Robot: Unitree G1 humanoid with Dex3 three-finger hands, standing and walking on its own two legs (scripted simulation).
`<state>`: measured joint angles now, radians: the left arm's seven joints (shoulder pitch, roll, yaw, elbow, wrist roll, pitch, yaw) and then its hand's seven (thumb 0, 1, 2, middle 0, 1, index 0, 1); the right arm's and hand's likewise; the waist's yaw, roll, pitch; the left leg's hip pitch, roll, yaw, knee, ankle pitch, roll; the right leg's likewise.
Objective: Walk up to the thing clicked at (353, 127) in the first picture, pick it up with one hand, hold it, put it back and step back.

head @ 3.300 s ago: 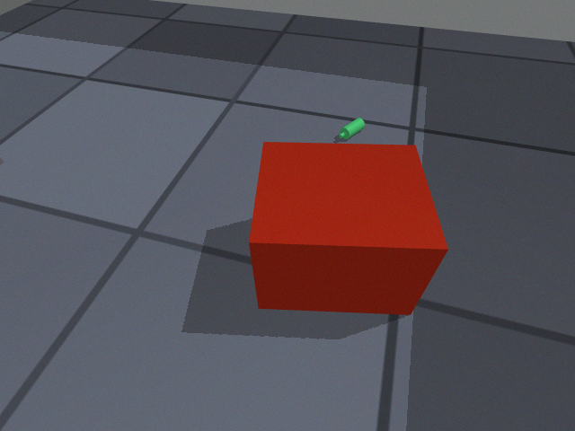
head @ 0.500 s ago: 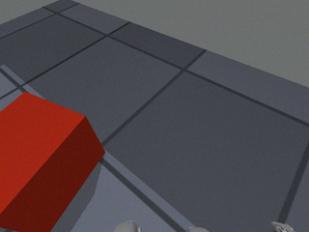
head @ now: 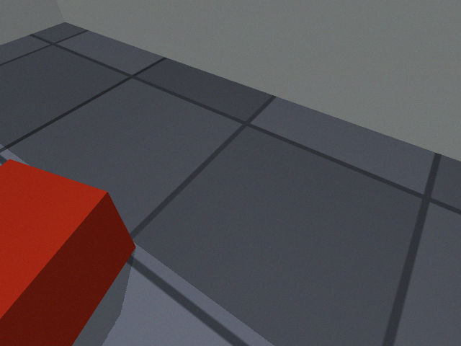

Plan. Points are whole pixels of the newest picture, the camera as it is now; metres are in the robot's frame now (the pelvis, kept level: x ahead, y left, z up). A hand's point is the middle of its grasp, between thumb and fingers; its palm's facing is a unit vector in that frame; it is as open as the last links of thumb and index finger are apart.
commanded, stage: walk up
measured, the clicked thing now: out of the picture +0.97 +1.54 -0.72
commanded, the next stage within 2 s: stand in 0.32 s
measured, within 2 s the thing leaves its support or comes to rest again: neither
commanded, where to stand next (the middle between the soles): +0.07 +0.03 m, yaw +1 degrees
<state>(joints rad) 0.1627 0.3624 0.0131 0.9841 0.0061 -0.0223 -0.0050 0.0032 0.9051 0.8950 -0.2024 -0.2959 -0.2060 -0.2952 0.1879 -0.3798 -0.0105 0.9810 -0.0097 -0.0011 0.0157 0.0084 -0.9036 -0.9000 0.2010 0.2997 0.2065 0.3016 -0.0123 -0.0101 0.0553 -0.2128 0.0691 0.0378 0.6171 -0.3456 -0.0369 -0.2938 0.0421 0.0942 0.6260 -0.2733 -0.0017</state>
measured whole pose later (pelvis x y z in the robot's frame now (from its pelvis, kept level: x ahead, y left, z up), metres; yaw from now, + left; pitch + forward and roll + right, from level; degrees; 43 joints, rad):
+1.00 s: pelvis +0.01 +0.01 +0.02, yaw +1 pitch -2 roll +0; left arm 0.11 0.35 0.00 1.16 0.01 -0.02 0.00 0.00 0.91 0.90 -0.20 -0.30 -0.20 -0.29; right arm 0.09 -0.35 -0.02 1.14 -0.01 0.00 0.01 0.01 -0.91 -0.90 0.20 0.30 0.21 0.30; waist -0.01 0.00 0.05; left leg -0.08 0.04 0.03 0.33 -0.20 -0.03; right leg -0.16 0.00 0.08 0.35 -0.15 0.02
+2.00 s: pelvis +0.02 +0.01 +0.02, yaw +2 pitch -2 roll +0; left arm 0.10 0.36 0.00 1.13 0.01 -0.02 0.00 0.00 0.91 0.90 -0.20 -0.30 -0.20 -0.29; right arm 0.11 -0.35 -0.01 1.13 -0.01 0.00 0.01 0.01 -0.91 -0.90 0.20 0.30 0.21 0.30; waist -0.01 0.00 0.05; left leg -0.07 0.04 0.02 0.32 -0.21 -0.04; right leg -0.14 0.00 0.07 0.35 -0.17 0.02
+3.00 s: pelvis +0.03 +0.01 +0.02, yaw +1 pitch -2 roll +1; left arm 0.17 0.37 0.04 1.09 0.03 -0.02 -0.04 0.00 0.91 0.90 -0.20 -0.30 -0.21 -0.30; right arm 0.17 -0.36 -0.05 1.08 -0.03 -0.02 0.04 0.01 -0.90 -0.90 0.20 0.30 0.21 0.30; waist 0.00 -0.01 0.01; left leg -0.10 0.04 0.03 0.42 -0.40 0.01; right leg -0.20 0.00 0.08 0.50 -0.39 -0.01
